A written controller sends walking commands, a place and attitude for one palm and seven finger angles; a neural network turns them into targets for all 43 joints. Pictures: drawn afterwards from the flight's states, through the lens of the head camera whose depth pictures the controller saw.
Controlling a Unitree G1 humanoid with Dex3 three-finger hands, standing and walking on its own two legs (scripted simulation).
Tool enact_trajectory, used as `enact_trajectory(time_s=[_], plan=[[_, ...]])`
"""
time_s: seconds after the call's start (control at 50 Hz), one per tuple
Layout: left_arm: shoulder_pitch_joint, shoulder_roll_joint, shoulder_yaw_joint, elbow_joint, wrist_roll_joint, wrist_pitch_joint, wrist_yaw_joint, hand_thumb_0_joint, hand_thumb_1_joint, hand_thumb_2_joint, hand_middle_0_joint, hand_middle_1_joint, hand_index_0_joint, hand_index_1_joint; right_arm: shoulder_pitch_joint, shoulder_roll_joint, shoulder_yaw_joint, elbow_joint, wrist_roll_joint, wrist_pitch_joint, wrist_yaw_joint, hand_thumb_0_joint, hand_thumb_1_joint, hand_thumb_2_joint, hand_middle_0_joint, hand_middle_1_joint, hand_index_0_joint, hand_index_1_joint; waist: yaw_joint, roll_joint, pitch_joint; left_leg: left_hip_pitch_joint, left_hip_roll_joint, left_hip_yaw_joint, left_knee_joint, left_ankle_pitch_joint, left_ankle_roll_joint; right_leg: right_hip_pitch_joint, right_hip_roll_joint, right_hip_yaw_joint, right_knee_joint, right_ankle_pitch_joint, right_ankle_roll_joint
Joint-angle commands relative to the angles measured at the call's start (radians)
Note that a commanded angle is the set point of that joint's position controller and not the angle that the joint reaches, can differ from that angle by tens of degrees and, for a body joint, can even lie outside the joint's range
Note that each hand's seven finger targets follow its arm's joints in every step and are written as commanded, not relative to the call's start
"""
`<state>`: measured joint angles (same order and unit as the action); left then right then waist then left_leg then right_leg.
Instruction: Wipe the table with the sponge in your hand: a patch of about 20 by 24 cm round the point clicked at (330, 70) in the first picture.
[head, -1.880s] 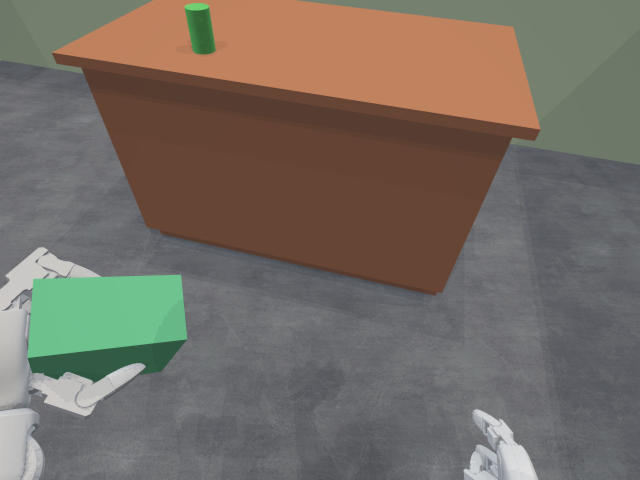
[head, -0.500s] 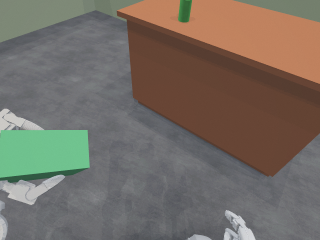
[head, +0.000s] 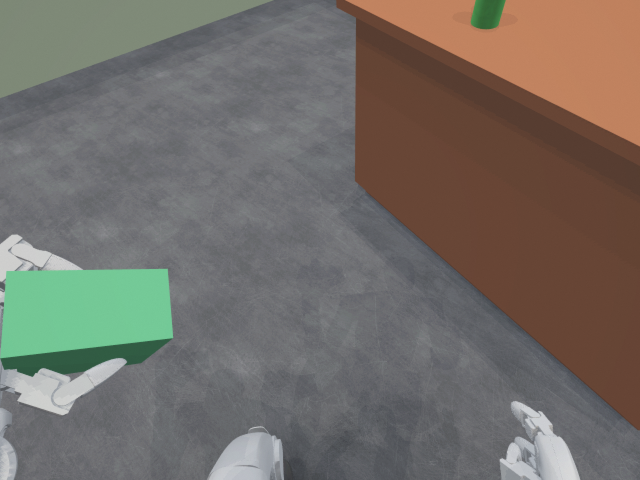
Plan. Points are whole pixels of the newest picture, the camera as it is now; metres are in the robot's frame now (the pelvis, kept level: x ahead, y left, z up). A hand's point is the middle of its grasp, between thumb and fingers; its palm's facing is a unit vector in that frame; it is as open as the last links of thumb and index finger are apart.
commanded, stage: walk to a spot facing it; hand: left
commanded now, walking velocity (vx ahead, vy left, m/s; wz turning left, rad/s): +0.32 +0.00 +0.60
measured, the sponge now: (109, 324) +0.23 +0.20 +0.15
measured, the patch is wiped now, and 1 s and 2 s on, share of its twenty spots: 0.00 0.00 0.00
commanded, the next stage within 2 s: none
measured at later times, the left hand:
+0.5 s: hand (79, 258) +0.28 +0.24 +0.18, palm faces +0.58 -0.64 -0.50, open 10.6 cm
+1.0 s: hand (77, 231) +0.33 +0.27 +0.17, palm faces +0.71 -0.52 -0.48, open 10.6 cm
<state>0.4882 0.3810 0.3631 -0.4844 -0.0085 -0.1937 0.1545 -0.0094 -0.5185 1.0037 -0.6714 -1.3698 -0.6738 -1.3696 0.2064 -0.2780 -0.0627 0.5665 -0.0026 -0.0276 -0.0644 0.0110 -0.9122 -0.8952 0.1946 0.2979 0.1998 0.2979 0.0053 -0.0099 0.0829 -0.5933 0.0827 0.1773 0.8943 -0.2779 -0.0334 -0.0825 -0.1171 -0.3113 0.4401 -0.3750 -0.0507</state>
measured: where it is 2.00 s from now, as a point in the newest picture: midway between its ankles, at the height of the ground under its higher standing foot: (409, 464)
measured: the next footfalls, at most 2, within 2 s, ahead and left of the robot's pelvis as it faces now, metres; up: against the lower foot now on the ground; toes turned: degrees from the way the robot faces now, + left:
left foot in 0.16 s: +0.15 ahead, +0.11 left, +0.00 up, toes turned +13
right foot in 0.54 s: +0.26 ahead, -0.18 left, +0.00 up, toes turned +6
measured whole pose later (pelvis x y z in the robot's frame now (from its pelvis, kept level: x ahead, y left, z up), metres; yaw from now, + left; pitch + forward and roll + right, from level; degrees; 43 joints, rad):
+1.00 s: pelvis +0.24 -0.06 -0.02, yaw +30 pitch +0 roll -1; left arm 0.44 0.45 0.43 -0.59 -0.03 -0.18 0.15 -0.01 -0.52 1.01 -0.67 -1.37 -0.67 -1.37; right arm 0.13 -0.17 -0.03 0.53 0.02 -0.05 -0.03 0.01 -0.91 -0.90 0.19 0.30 0.20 0.30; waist -0.03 -0.02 0.11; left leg -0.38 0.06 0.09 0.61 -0.24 0.03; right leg -0.50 -0.10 -0.08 1.18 -0.57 0.09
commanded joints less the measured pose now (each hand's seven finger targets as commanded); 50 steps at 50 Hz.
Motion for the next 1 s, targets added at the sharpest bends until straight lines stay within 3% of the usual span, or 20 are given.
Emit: enact_trajectory(time_s=[0.0,0.04,0.08,0.1,0.12,0.14,0.18,0.3,0.46,0.48,0.52,0.54,0.56,0.62,0.7,0.76,0.82,0.86,0.92,0.98], plan=[[0.009,0.147,0.138,-0.22,-0.021,-0.051,0.05,0.0,0.1,1.3,-1.2,-1.6,-1.2,-1.6,-0.053,-0.003,0.004,-0.177,0.007,-0.05,0.007,0.0,-0.9,-0.9,0.2,0.3,0.2,0.3,0.042,-0.189,-0.185,-0.01,-0.054,0.111,-0.202,-0.02,0.023,0.234,-0.237,0.125,0.004,0.929,-0.014],[-0.029,0.16,0.136,-0.272,-0.019,-0.049,0.06,0.0,0.1,1.3,-1.2,-1.6,-1.2,-1.6,-0.043,0.003,0.005,-0.191,0.008,-0.052,0.005,0.0,-0.9,-0.9,0.2,0.3,0.2,0.3,0.035,-0.198,-0.229,0.13,-0.12,0.165,-0.295,-0.013,0.039,0.187,-0.226,0.086,0.141,1.032,-0.005],[-0.101,0.178,0.12,-0.321,-0.025,-0.057,0.066,0.0,0.1,1.3,-1.2,-1.6,-1.2,-1.6,-0.022,0.001,0.004,-0.19,0.004,-0.057,-0.005,0.0,-0.9,-0.9,0.2,0.3,0.2,0.3,-0.027,-0.135,-0.317,0.428,-0.165,0.175,-0.412,0.08,0.068,0.018,-0.204,0.034,0.436,0.976,0.037],[-0.097,0.168,0.105,-0.313,-0.026,-0.067,0.062,0.0,0.1,1.3,-1.2,-1.6,-1.2,-1.6,-0.021,-0.008,0.004,-0.183,0.004,-0.063,-0.012,0.0,-0.9,-0.9,0.2,0.3,0.2,0.3,-0.055,-0.019,-0.355,0.674,-0.08,0.027,-0.426,0.179,0.124,-0.195,-0.169,0.038,0.669,0.727,0.076],[-0.115,0.169,0.116,-0.347,-0.03,-0.081,0.059,0.0,0.1,1.3,-1.2,-1.6,-1.2,-1.6,-0.04,-0.022,0.006,-0.183,-0.001,-0.07,-0.009,0.0,-0.9,-0.9,0.2,0.3,0.2,0.3,-0.038,0.193,-0.392,0.835,0.206,-0.434,-0.431,0.484,0.287,-0.452,-0.006,0.1,0.95,0.003,0.117],[-0.16,0.219,0.135,-0.36,-0.018,-0.085,0.056,0.0,0.1,1.3,-1.2,-1.6,-1.2,-1.6,-0.032,-0.024,0.023,-0.184,0.005,-0.084,0.006,0.0,-0.9,-0.9,0.2,0.3,0.2,0.3,-0.034,0.23,-0.345,0.837,0.398,-0.807,-0.48,0.682,0.405,-0.64,0.068,0.25,1.09,-0.317,0.104],[-0.201,0.234,0.154,-0.229,-0.009,-0.056,0.012,0.0,0.1,1.3,-1.2,-1.6,-1.2,-1.6,-0.083,-0.054,0.005,-0.146,0.013,-0.081,0.019,0.0,-0.9,-0.9,0.2,0.3,0.2,0.3,-0.026,0.076,-0.184,0.603,0.342,-0.665,-0.554,0.363,0.342,-0.687,-0.022,0.343,1.039,-0.189,0.1],[0.02,0.191,0.209,-0.397,-0.04,-0.085,0.009,0.0,0.1,1.3,-1.2,-1.6,-1.2,-1.6,-0.08,-0.021,0.005,-0.122,0.024,-0.105,0.023,0.0,-0.9,-0.9,0.2,0.3,0.2,0.3,0.018,0.275,-0.168,0.235,0.144,-0.319,-0.64,-0.013,0.214,-0.408,-0.022,0.232,0.611,0.043,0.124],[-0.101,0.059,0.076,-0.179,-0.013,-0.055,-0.009,0.0,0.1,1.3,-1.2,-1.6,-1.2,-1.6,-0.048,-0.016,0.012,-0.099,0.019,-0.133,-0.009,0.0,-0.9,-0.9,0.2,0.3,0.2,0.3,0.016,0.188,-0.16,0.257,0.098,-0.262,-0.437,-0.059,0.159,-0.132,0.105,0.086,0.106,0.012,0.152],[-0.137,0.068,0.068,-0.162,-0.002,-0.045,-0.008,0.0,0.1,1.3,-1.2,-1.6,-1.2,-1.6,-0.05,-0.004,0.02,-0.095,0.021,-0.129,-0.012,0.0,-0.9,-0.9,0.2,0.3,0.2,0.3,0.021,0.099,-0.17,0.184,0.054,-0.228,-0.296,-0.103,0.13,-0.019,0.057,0.145,-0.008,0.032,0.132],[-0.187,0.174,0.102,-0.15,0.001,-0.008,0.01,0.0,0.1,1.3,-1.2,-1.6,-1.2,-1.6,-0.087,0.013,0.024,-0.106,0.017,-0.123,-0.02,0.0,-0.9,-0.9,0.2,0.3,0.2,0.3,0.036,-0.397,-0.173,-0.195,-0.105,-0.13,0.319,-0.37,0.038,0.18,-0.39,0.737,-0.169,0.157,-0.047],[-0.247,0.19,0.097,-0.176,-0.005,-0.013,0.018,0.0,0.1,1.3,-1.2,-1.6,-1.2,-1.6,-0.125,-0.025,0.024,-0.089,-0.002,-0.13,-0.025,0.0,-0.9,-0.9,0.2,0.3,0.2,0.3,0.034,-0.243,-0.147,-0.218,-0.052,-0.218,0.47,-0.31,0.018,0.121,-0.466,0.724,-0.169,0.28,-0.089],[-0.256,0.167,0.083,-0.203,0.007,-0.027,0.018,0.0,0.1,1.3,-1.2,-1.6,-1.2,-1.6,-0.103,-0.014,0.029,-0.083,-0.019,-0.124,-0.021,0.0,-0.9,-0.9,0.2,0.3,0.2,0.3,0.013,-0.117,-0.155,-0.159,-0.009,-0.225,0.479,-0.223,0.009,0.05,-0.408,0.605,-0.138,0.303,-0.086],[-0.18,0.217,0.127,-0.316,0.004,-0.055,0.016,0.0,0.1,1.3,-1.2,-1.6,-1.2,-1.6,-0.149,-0.016,0.017,-0.097,-0.003,-0.085,-0.017,0.0,-0.9,-0.9,0.2,0.3,0.2,0.3,0.015,-0.165,-0.099,-0.087,0.021,-0.171,0.398,-0.18,-0.02,0.001,-0.319,0.353,-0.068,0.583,-0.066],[-0.093,0.23,0.188,-0.385,-0.018,-0.058,0.038,0.0,0.1,1.3,-1.2,-1.6,-1.2,-1.6,-0.145,0.015,0.016,-0.149,0.002,-0.058,-0.02,0.0,-0.9,-0.9,0.2,0.3,0.2,0.3,0.013,-0.2,-0.196,0.104,0.009,-0.044,-0.009,-0.158,-0.017,0.067,-0.266,0.129,0.022,0.808,-0.029],[0.022,0.207,0.212,-0.375,-0.036,-0.043,0.057,0.0,0.1,1.3,-1.2,-1.6,-1.2,-1.6,-0.116,0.018,0.009,-0.187,0.001,-0.046,-0.018,0.0,-0.9,-0.9,0.2,0.3,0.2,0.3,0.032,-0.178,-0.228,0.175,-0.057,0.055,-0.22,-0.103,-0.012,0.063,-0.254,0.132,0.117,0.902,-0.029],[0.054,0.166,0.187,-0.35,-0.058,-0.044,0.064,0.0,0.1,1.3,-1.2,-1.6,-1.2,-1.6,-0.05,0.004,-0.006,-0.194,0.007,-0.03,-0.016,0.0,-0.9,-0.9,0.2,0.3,0.2,0.3,-0.052,-0.012,-0.342,0.511,-0.087,0.045,-0.474,0.213,0.013,-0.088,-0.175,0.064,0.501,0.719,0.072],[0.023,0.182,0.186,-0.384,-0.059,-0.087,0.05,0.0,0.1,1.3,-1.2,-1.6,-1.2,-1.6,-0.048,-0.058,-0.021,-0.187,0.011,-0.048,0.002,0.0,-0.9,-0.9,0.2,0.3,0.2,0.3,-0.021,0.38,-0.358,0.738,0.378,-0.642,-0.439,1.148,0.299,-0.525,0.05,0.191,0.873,-0.402,0.145],[-0.029,0.208,0.182,-0.338,-0.03,-0.069,0.007,0.0,0.1,1.3,-1.2,-1.6,-1.2,-1.6,-0.058,-0.072,-0.036,-0.156,0.028,-0.071,0.026,0.0,-0.9,-0.9,0.2,0.3,0.2,0.3,-0.024,0.164,-0.254,0.609,0.316,-0.525,-0.443,0.829,0.278,-0.6,-0.007,0.301,0.815,-0.256,0.141],[0.03,0.178,0.164,-0.437,-0.047,-0.062,0.002,0.0,0.1,1.3,-1.2,-1.6,-1.2,-1.6,-0.06,-0.053,-0.024,-0.154,0.027,-0.085,0.042,0.0,-0.9,-0.9,0.2,0.3,0.2,0.3,-0.015,0.274,-0.257,0.442,0.179,-0.333,-0.488,0.586,0.196,-0.425,0.027,0.248,0.622,-0.075,0.148]])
